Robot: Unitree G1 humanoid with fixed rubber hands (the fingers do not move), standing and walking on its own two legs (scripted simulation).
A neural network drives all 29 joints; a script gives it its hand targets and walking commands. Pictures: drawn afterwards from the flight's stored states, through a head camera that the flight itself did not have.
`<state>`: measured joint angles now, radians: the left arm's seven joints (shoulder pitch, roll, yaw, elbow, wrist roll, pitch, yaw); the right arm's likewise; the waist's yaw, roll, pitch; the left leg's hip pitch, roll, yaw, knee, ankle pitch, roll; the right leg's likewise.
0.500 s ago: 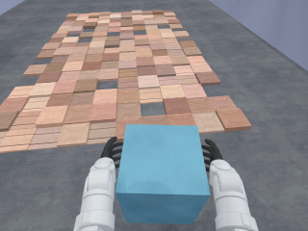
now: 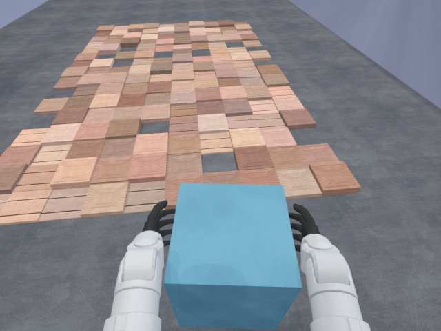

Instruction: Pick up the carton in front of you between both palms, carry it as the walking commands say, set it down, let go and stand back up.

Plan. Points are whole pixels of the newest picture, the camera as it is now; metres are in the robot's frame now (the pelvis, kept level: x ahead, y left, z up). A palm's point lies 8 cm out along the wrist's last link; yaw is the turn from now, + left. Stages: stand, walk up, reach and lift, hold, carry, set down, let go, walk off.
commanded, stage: reach and lift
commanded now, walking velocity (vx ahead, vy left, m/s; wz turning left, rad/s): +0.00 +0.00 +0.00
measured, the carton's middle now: (229, 258) +0.29 +0.00 -0.05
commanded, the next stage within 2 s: hold in 0.18 s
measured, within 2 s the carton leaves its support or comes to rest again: neither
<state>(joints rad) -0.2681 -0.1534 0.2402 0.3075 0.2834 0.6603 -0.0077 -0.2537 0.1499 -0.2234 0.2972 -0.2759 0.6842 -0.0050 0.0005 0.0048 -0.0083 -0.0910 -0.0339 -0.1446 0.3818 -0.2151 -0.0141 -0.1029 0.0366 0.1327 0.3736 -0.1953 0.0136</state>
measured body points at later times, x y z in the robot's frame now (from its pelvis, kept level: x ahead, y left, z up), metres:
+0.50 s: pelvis -0.01 +0.00 +0.00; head -0.06 +0.00 +0.45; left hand +0.29 +0.15 +0.04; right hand +0.29 -0.15 +0.04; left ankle +0.00 +0.13 -0.75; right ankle +0.01 -0.13 -0.75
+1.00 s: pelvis -0.01 +0.00 +0.00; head -0.05 +0.00 +0.45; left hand +0.30 +0.15 +0.05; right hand +0.29 -0.15 +0.04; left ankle +0.00 +0.13 -0.75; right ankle +0.01 -0.13 -0.75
